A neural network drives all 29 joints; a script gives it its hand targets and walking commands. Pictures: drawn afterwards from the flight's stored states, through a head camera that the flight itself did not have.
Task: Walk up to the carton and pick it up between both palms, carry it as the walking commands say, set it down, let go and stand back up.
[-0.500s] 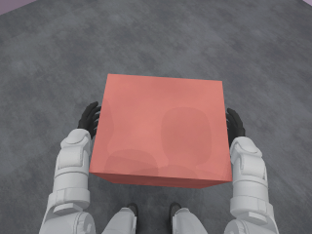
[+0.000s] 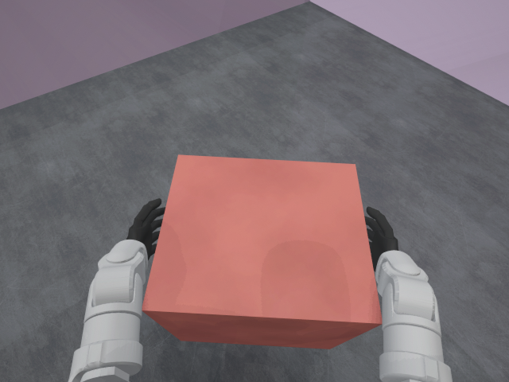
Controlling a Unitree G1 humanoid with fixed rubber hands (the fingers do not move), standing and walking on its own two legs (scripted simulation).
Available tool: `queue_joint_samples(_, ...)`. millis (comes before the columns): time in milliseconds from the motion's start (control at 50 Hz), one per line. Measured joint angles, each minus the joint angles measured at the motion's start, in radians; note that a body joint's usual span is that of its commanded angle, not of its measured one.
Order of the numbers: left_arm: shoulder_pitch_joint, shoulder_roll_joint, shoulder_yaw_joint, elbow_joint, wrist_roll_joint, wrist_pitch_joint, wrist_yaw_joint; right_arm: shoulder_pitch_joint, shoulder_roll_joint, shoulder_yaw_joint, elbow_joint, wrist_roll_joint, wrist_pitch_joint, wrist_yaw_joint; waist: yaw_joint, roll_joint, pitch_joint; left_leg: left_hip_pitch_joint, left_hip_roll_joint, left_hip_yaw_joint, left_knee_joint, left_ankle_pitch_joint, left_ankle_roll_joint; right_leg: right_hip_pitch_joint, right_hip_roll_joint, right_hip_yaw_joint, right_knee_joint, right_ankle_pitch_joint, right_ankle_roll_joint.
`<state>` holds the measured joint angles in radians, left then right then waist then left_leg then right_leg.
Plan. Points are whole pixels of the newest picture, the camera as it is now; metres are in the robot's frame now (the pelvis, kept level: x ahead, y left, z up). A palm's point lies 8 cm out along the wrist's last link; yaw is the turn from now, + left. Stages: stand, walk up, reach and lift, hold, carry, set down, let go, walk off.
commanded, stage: reach and lift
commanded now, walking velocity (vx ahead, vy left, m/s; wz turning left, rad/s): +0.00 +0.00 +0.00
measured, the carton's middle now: (260, 260) +0.32 +0.00 -0.06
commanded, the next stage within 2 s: hold in 1.22 s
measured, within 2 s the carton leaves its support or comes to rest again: neither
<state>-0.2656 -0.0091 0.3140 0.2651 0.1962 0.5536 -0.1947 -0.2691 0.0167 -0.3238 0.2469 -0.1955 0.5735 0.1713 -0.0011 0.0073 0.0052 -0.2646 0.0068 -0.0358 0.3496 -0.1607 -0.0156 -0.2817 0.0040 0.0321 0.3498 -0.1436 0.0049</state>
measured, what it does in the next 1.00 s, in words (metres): stands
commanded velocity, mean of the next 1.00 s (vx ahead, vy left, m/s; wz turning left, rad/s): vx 0.00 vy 0.00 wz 0.00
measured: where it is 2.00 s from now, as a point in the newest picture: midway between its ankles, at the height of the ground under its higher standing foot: outside the picture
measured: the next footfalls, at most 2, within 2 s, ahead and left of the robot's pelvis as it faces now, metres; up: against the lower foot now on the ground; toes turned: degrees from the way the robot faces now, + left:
none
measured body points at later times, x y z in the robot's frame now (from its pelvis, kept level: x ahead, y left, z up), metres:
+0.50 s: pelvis +0.01 +0.00 +0.00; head +0.00 +0.00 +0.45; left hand +0.30 +0.20 +0.04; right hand +0.30 -0.19 +0.04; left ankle +0.01 +0.13 -0.75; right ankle +0.02 -0.12 -0.75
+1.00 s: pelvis +0.02 +0.00 +0.01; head +0.01 +0.00 +0.46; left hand +0.29 +0.20 +0.03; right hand +0.30 -0.19 +0.03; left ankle +0.01 +0.13 -0.75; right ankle +0.02 -0.12 -0.75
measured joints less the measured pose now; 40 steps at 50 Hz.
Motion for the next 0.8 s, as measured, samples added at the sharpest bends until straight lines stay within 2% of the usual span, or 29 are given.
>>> queue_joint_samples(400,0.114,0.011,-0.052,-0.165,-0.039,0.153,0.012,0.096,0.009,0.052,-0.149,0.026,0.151,-0.012,0.013,-0.003,0.031,0.239,0.002,0.005,-0.098,0.009,0.000,0.236,-0.001,0.005,-0.094,0.008,0.001)
queue_joint_samples(800,0.140,0.006,-0.071,-0.206,-0.050,0.175,0.037,0.117,-0.014,0.081,-0.170,0.045,0.160,-0.019,0.019,-0.002,0.052,0.267,0.000,0.018,-0.122,0.010,0.003,0.254,-0.003,0.018,-0.105,0.007,0.004)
